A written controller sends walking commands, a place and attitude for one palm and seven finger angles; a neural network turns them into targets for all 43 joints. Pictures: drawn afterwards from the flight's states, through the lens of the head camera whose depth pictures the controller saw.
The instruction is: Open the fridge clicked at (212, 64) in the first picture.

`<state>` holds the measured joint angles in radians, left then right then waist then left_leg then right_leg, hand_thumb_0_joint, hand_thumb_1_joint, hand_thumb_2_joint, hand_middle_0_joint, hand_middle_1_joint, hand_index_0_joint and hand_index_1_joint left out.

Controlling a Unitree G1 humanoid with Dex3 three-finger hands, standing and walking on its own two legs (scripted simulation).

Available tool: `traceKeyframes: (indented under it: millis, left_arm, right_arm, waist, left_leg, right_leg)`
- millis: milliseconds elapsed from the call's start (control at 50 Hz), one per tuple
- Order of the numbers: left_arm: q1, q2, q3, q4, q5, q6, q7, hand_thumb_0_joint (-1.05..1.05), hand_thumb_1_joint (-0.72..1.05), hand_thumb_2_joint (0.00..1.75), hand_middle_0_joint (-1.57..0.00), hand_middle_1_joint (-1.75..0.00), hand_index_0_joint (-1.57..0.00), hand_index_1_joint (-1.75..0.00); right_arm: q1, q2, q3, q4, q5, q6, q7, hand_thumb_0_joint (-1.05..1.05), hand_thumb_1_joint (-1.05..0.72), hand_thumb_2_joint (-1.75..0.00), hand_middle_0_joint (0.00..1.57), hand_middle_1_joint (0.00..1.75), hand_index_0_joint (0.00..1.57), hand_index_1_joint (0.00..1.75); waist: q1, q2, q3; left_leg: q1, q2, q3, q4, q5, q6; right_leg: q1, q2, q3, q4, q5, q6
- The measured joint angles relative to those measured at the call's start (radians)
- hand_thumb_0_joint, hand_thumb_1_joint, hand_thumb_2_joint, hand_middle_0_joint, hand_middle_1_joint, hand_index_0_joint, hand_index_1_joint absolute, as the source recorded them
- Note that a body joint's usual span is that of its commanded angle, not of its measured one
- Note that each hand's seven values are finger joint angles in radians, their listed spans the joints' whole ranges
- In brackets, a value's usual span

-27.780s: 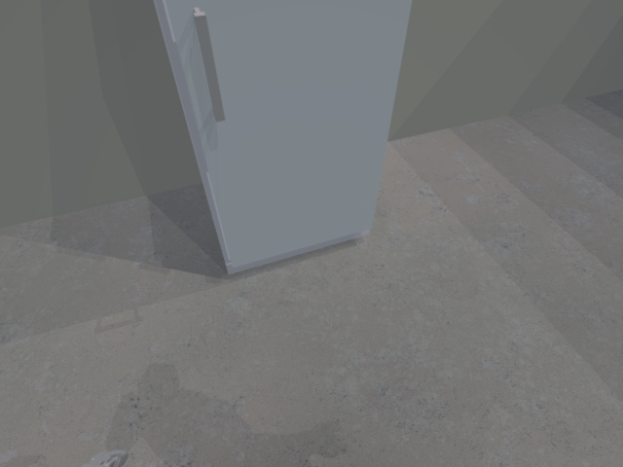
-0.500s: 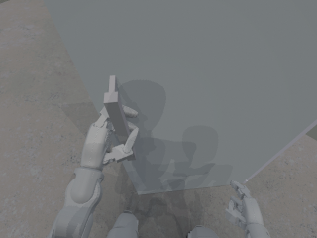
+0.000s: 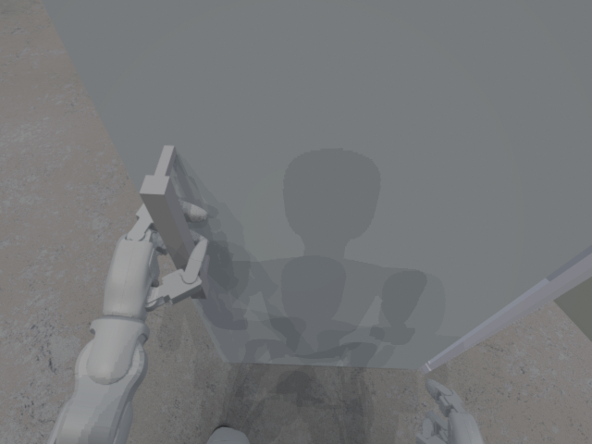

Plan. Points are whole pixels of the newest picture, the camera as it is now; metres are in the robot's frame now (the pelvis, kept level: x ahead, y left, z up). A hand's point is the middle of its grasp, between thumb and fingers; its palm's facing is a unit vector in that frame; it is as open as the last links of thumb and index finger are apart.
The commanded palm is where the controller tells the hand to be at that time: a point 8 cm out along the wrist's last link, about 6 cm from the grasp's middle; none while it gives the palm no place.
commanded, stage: walk backward, drawing the door open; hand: left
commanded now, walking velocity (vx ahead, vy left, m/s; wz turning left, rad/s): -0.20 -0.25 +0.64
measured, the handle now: (186, 235) +0.33 +0.17 +0.09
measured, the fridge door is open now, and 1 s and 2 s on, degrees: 63 64 67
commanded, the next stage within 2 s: stop walking and hold the door back in 0.02 s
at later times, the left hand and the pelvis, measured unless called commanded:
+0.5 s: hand (197, 308) +0.24 +0.13 +0.10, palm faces +0.28 -0.94 -0.19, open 5.5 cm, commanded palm +0.22 +0.18 +0.09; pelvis -0.09 -0.08 +0.00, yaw +14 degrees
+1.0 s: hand (199, 271) +0.28 +0.14 +0.10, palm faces +0.30 -0.94 -0.15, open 5.5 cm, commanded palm +0.23 +0.18 +0.09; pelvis -0.11 -0.09 -0.01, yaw +13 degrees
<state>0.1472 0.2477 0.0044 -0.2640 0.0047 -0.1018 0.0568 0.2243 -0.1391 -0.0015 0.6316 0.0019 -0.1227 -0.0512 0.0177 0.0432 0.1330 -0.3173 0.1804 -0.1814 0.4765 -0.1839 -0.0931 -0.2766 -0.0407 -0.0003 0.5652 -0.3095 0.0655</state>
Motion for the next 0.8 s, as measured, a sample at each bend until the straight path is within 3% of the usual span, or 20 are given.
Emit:
traceKeyframes:
  millis: [20,40,80,120,160,200,240,320,340,380,420,460,520,600,660,720,740,800]
  left_arm:
    - [0.009,0.025,0.031,-0.016,-0.005,0.002,0.007,-0.02,0.63,0.81,-0.44,-1.38,-0.28,-1.40]
    - [0.008,0.018,0.060,-0.016,-0.003,-0.005,0.013,-0.02,0.62,0.81,-0.44,-1.38,-0.28,-1.40]
    - [0.008,-0.007,0.088,-0.010,-0.002,0.001,0.024,-0.03,0.63,0.82,-0.45,-1.38,-0.28,-1.40]
    - [0.021,-0.014,0.099,-0.001,-0.013,0.000,0.023,-0.02,0.63,0.81,-0.45,-1.39,-0.28,-1.40]
    - [0.029,-0.011,0.098,0.008,-0.021,-0.006,0.019,-0.02,0.64,0.80,-0.45,-1.39,-0.29,-1.40]
    - [0.012,-0.006,0.081,0.029,-0.025,-0.013,0.019,-0.01,0.63,0.80,-0.45,-1.39,-0.31,-1.40]
    - [-0.035,-0.009,0.054,0.066,-0.027,-0.014,0.025,-0.01,0.63,0.81,-0.46,-1.39,-0.33,-1.40]
    - [-0.194,-0.036,-0.002,0.184,-0.024,-0.008,0.044,-0.01,0.66,0.83,-0.46,-1.40,-0.39,-1.40]
    - [-0.234,-0.038,-0.013,0.212,-0.019,-0.008,0.054,-0.01,0.67,0.83,-0.46,-1.40,-0.40,-1.40]
    - [-0.312,-0.038,-0.032,0.283,-0.016,-0.005,0.070,-0.01,0.67,0.82,-0.47,-1.40,-0.42,-1.40]
    - [-0.371,-0.037,-0.042,0.361,-0.016,0.001,0.072,-0.01,0.69,0.81,-0.46,-1.40,-0.43,-1.40]
    - [-0.422,-0.028,-0.051,0.449,-0.021,0.008,0.069,-0.03,0.67,0.78,-0.46,-1.40,-0.44,-1.40]
    - [-0.510,-0.024,-0.062,0.564,-0.032,0.031,0.055,-0.03,0.67,0.76,-0.46,-1.40,-0.45,-1.40]
    - [-0.628,-0.030,-0.053,0.714,-0.049,0.037,0.044,-0.03,0.67,0.77,-0.46,-1.40,-0.45,-1.40]
    - [-0.694,-0.013,-0.027,0.809,-0.052,0.033,0.039,-0.04,0.66,0.77,-0.46,-1.40,-0.46,-1.40]
    - [-0.745,0.022,0.010,0.890,-0.051,0.025,0.026,-0.05,0.64,0.77,-0.46,-1.40,-0.46,-1.40]
    - [-0.755,0.030,0.033,0.913,-0.049,0.016,0.023,-0.06,0.64,0.77,-0.46,-1.40,-0.46,-1.40]
    - [-0.771,0.027,0.086,0.982,-0.048,-0.006,0.019,-0.06,0.64,0.77,-0.46,-1.40,-0.46,-1.40]
  right_arm:
    - [-0.002,0.010,0.002,-0.004,0.004,0.000,0.000,0.01,-0.89,-0.89,0.20,0.30,0.20,0.30]
    - [-0.028,-0.001,-0.002,0.005,0.008,0.000,0.000,0.01,-0.89,-0.89,0.20,0.30,0.20,0.30]
    - [-0.082,-0.037,-0.021,0.034,0.001,0.006,-0.011,0.01,-0.90,-0.89,0.20,0.30,0.20,0.30]
    - [-0.109,-0.059,-0.040,0.047,-0.003,0.014,-0.021,0.01,-0.90,-0.89,0.20,0.30,0.20,0.30]
    - [-0.116,-0.071,-0.050,0.041,-0.001,0.024,-0.035,0.01,-0.90,-0.89,0.20,0.30,0.20,0.30]
    - [-0.108,-0.083,-0.046,0.026,-0.001,0.035,-0.047,0.01,-0.90,-0.89,0.20,0.30,0.20,0.29]
    - [-0.099,-0.094,-0.036,0.013,-0.002,0.043,-0.054,0.01,-0.90,-0.89,0.19,0.30,0.19,0.29]
    - [-0.098,-0.109,-0.011,-0.002,-0.003,0.058,-0.051,0.01,-0.90,-0.89,0.19,0.30,0.19,0.29]
    - [-0.106,-0.107,-0.008,-0.005,-0.003,0.061,-0.050,0.01,-0.90,-0.89,0.19,0.30,0.19,0.29]
    - [-0.122,-0.096,-0.005,-0.017,0.001,0.072,-0.044,0.01,-0.90,-0.89,0.19,0.30,0.19,0.29]
    - [-0.132,-0.087,0.006,-0.026,0.005,0.073,-0.036,0.01,-0.90,-0.89,0.19,0.30,0.19,0.29]
    - [-0.129,-0.071,0.020,-0.024,0.010,0.072,-0.030,0.01,-0.90,-0.89,0.19,0.30,0.19,0.29]
    - [-0.103,-0.038,0.042,-0.010,0.020,0.074,-0.021,0.01,-0.90,-0.89,0.20,0.30,0.20,0.29]
    - [-0.061,-0.007,0.076,0.029,0.024,0.077,-0.022,0.00,-0.90,-0.89,0.20,0.30,0.20,0.30]
    - [-0.037,-0.003,0.086,0.056,0.020,0.075,-0.027,0.01,-0.90,-0.89,0.20,0.30,0.20,0.30]
    - [-0.013,-0.016,0.082,0.068,0.016,0.076,-0.029,0.01,-0.89,-0.89,0.20,0.30,0.20,0.30]
    - [-0.016,-0.031,0.076,0.077,0.015,0.081,-0.031,0.01,-0.89,-0.89,0.20,0.30,0.20,0.30]
    - [-0.009,-0.089,0.035,0.106,0.017,0.080,-0.039,0.01,-0.90,-0.89,0.20,0.30,0.20,0.30]
  waist:
    - [0.006,-0.042,-0.022]
    - [0.009,-0.036,-0.021]
    - [-0.010,-0.007,0.000]
    - [-0.030,-0.012,0.006]
    - [-0.043,-0.029,0.011]
    - [-0.042,-0.045,0.003]
    - [-0.031,-0.058,-0.013]
    - [-0.004,-0.077,-0.050]
    - [0.001,-0.088,-0.048]
    - [0.017,-0.101,-0.020]
    - [0.011,-0.063,-0.008]
    - [-0.004,-0.016,-0.011]
    - [0.006,0.012,-0.018]
    - [0.036,0.003,-0.025]
    - [0.041,0.002,-0.028]
    - [0.036,-0.012,-0.043]
    - [0.025,-0.004,-0.037]
    - [-0.016,0.020,-0.017]
  left_leg:
    - [-0.038,-0.023,0.005,0.056,-0.047,0.011]
    - [-0.090,-0.025,-0.001,0.162,-0.143,0.024]
    - [-0.195,-0.066,0.023,0.464,-0.315,0.045]
    - [-0.257,-0.119,0.114,0.702,-0.382,0.042]
    - [-0.254,-0.150,0.217,0.773,-0.396,0.035]
    - [-0.213,-0.173,0.289,0.698,-0.381,0.041]
    - [-0.153,-0.192,0.317,0.566,-0.354,0.055]
    - [0.016,-0.199,0.297,0.212,-0.216,0.080]
    - [0.045,-0.206,0.295,0.146,-0.169,0.115]
    - [0.050,-0.221,0.300,0.140,-0.146,0.178]
    - [0.052,-0.210,0.281,0.125,-0.128,0.199]
    - [0.052,-0.194,0.250,0.090,-0.094,0.198]
    - [0.054,-0.180,0.227,0.033,-0.042,0.189]
    - [0.045,-0.173,0.222,-0.003,-0.001,0.173]
    - [0.023,-0.165,0.225,0.014,0.002,0.159]
    - [-0.034,-0.168,0.242,0.109,-0.049,0.141]
    - [-0.060,-0.166,0.236,0.179,-0.117,0.126]
    - [-0.137,-0.182,0.202,0.434,-0.223,0.085]
  right_leg:
    - [0.046,-0.024,-0.003,-0.078,0.026,-0.010]
    - [0.032,-0.019,-0.011,-0.064,0.037,-0.006]
    - [0.003,-0.013,-0.038,0.012,0.018,-0.007]
    - [0.005,-0.035,-0.062,0.026,0.010,-0.015]
    - [0.023,-0.054,-0.089,0.011,0.019,-0.028]
    - [0.027,-0.066,-0.120,-0.004,0.029,-0.033]
    - [0.016,-0.071,-0.150,-0.005,0.035,-0.038]
    - [-0.039,-0.067,-0.193,0.045,0.028,-0.044]
    - [-0.055,-0.074,-0.194,0.073,0.020,-0.044]
    - [-0.079,-0.069,-0.142,0.145,-0.052,-0.036]
    - [-0.114,-0.033,-0.094,0.275,-0.148,-0.034]
    - [-0.136,-0.003,-0.068,0.362,-0.159,-0.032]
    - [-0.141,0.009,-0.048,0.384,-0.113,-0.026]
    - [-0.098,0.005,-0.048,0.301,-0.105,-0.026]
    - [-0.024,0.013,-0.067,0.156,-0.122,-0.034]
    - [0.064,0.015,-0.057,-0.046,-0.061,-0.064]
    - [0.056,0.018,-0.052,-0.041,0.016,-0.064]
    - [0.065,0.008,-0.052,-0.015,0.020,-0.047]
